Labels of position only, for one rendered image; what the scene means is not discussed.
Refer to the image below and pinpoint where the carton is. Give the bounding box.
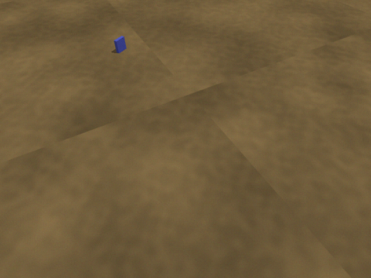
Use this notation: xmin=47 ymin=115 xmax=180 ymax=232
xmin=114 ymin=36 xmax=126 ymax=53

